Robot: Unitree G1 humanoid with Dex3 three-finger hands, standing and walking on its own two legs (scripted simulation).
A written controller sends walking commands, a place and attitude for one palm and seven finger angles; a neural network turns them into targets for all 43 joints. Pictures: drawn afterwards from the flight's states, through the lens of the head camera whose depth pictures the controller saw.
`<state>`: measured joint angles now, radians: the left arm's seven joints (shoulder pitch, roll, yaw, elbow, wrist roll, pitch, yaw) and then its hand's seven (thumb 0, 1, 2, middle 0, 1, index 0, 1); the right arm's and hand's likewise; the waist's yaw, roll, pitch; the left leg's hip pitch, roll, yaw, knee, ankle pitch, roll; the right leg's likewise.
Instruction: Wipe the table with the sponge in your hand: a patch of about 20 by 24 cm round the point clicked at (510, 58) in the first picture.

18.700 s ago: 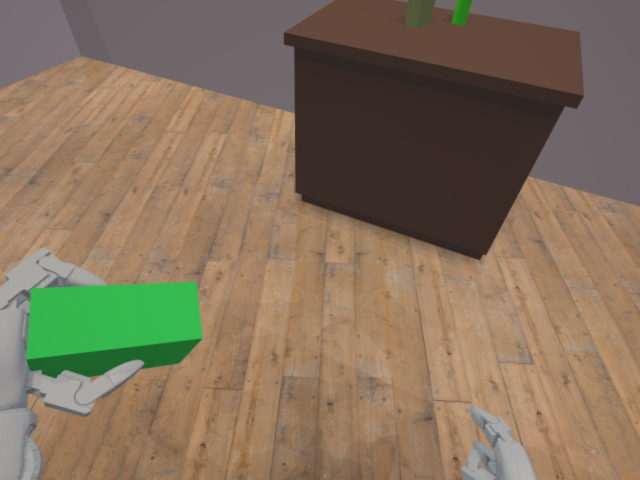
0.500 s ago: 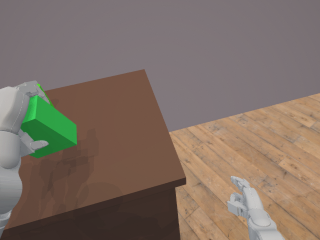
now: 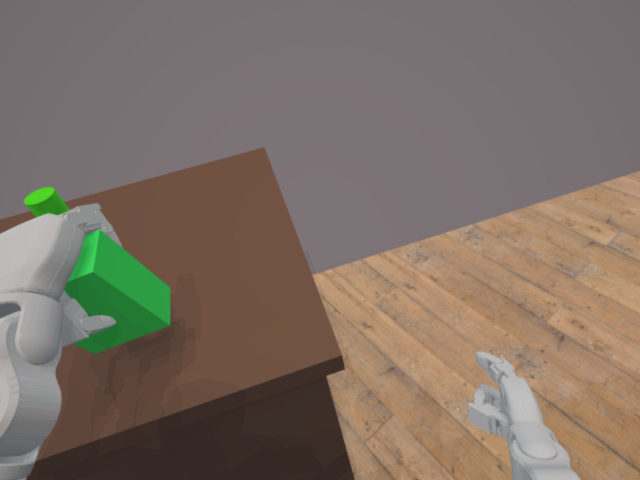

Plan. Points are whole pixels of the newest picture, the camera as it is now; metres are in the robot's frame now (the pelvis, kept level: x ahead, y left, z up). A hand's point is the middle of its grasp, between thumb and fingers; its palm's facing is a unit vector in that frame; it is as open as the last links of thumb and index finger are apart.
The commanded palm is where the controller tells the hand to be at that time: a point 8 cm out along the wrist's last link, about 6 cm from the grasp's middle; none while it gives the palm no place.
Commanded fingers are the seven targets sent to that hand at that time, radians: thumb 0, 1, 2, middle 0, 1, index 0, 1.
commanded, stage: move the sponge above the wiping area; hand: left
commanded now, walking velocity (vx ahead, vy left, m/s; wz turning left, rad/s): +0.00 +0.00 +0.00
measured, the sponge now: (110, 305) +0.25 +0.29 +0.14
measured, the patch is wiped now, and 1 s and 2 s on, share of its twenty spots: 0.00 0.00 0.00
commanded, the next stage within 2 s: none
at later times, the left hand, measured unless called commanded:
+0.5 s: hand (99, 320) +0.23 +0.29 +0.14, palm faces -0.01 -0.13 -0.99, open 10.0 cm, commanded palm +0.20 +0.30 +0.25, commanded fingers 0.00 0.10 1.30 -1.20 -1.60 -1.20 -1.60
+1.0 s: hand (105, 326) +0.22 +0.29 +0.13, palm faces +0.03 -0.13 -0.99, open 9.9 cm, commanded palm +0.20 +0.30 +0.24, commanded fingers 0.00 0.10 1.30 -1.20 -1.60 -1.20 -1.60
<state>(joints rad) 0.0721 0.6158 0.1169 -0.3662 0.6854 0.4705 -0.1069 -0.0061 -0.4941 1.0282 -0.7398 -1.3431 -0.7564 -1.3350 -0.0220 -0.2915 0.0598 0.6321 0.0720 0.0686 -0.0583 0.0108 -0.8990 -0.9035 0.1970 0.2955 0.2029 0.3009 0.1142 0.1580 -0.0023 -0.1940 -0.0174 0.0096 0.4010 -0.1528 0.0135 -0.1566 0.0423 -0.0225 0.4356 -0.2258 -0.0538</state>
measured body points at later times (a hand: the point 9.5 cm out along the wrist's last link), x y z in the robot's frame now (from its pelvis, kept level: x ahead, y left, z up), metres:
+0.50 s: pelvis +0.02 +0.00 +0.00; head +0.02 -0.06 +0.44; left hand +0.22 +0.29 +0.19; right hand +0.27 -0.22 -0.09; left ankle +0.04 +0.11 -0.74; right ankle +0.01 -0.08 -0.74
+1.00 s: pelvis +0.01 +0.02 +0.00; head +0.01 -0.03 +0.45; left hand +0.22 +0.29 +0.19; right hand +0.28 -0.17 -0.08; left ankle +0.04 +0.11 -0.74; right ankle +0.01 -0.08 -0.74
